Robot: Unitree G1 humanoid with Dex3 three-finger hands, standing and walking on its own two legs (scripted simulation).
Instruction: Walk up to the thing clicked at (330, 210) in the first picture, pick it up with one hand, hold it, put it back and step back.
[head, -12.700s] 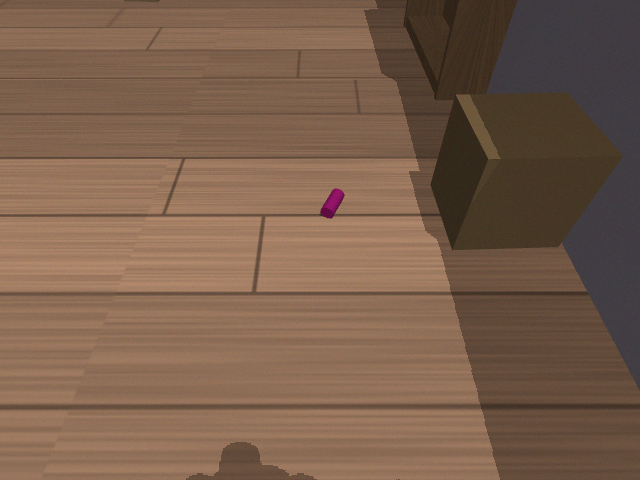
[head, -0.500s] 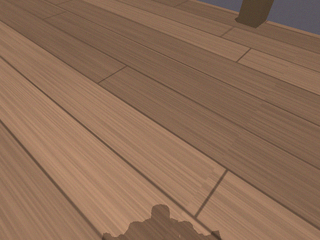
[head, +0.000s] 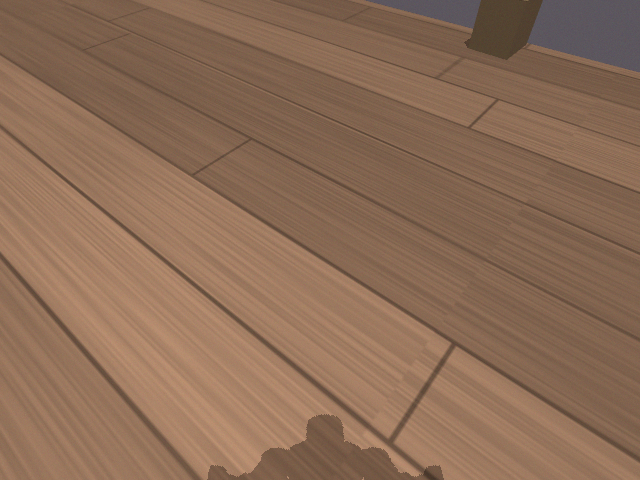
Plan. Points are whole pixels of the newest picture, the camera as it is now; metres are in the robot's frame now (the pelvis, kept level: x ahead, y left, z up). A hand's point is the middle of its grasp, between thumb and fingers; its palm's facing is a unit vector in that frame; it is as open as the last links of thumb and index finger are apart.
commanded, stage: stand
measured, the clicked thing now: out of the picture -0.06 -0.80 -0.75
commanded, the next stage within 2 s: walk up in 1.66 s
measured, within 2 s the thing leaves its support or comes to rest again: neither
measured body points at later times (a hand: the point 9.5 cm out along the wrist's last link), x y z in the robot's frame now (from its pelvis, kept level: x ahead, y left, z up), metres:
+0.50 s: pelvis +0.00 +0.00 +0.00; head +0.01 +0.00 +0.45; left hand +0.08 +0.30 -0.13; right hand +0.09 -0.30 -0.14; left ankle +0.01 +0.14 -0.75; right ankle +0.00 -0.12 -0.75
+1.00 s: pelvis +0.01 +0.00 +0.00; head +0.02 +0.00 +0.45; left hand +0.08 +0.30 -0.13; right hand +0.08 -0.30 -0.14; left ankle +0.01 +0.14 -0.75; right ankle +0.00 -0.12 -0.75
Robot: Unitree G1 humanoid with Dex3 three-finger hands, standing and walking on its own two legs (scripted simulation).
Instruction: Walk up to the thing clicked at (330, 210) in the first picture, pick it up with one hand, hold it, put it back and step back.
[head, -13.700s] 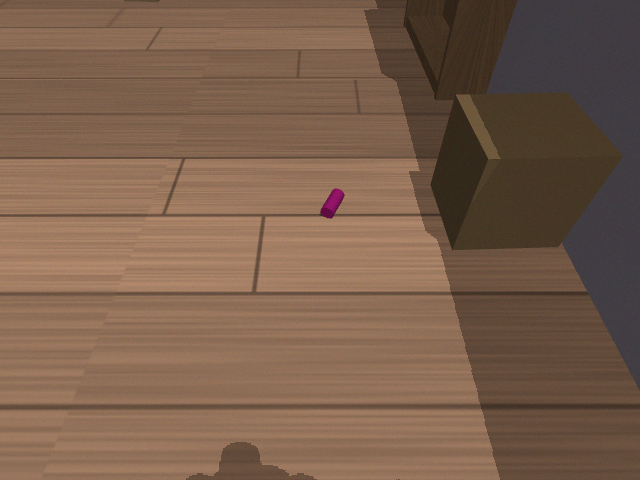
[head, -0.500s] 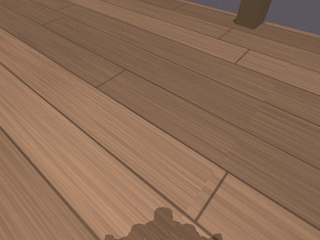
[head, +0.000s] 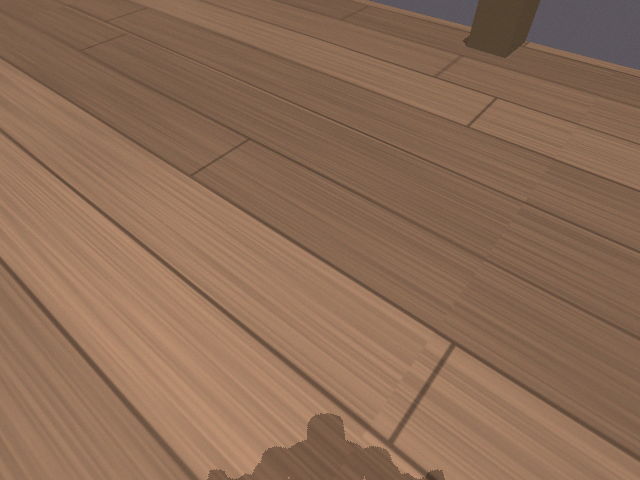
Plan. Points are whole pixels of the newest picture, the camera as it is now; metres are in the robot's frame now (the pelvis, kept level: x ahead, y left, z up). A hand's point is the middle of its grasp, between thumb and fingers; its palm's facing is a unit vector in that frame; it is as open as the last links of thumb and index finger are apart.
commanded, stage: stand
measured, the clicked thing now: out of the picture -0.06 -0.79 -0.75
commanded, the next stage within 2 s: walk up in 0.66 s
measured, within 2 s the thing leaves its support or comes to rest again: neither
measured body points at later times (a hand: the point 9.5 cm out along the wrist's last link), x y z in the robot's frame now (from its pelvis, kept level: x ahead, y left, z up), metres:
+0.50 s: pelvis +0.00 +0.00 +0.00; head +0.02 +0.00 +0.45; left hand +0.07 +0.30 -0.13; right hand +0.08 -0.30 -0.14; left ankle +0.00 +0.14 -0.75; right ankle -0.01 -0.12 -0.75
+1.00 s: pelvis +0.08 +0.06 -0.03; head +0.08 +0.08 +0.42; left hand +0.07 +0.41 -0.15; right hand +0.18 -0.29 -0.11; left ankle +0.14 +0.19 -0.75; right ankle -0.01 -0.10 -0.73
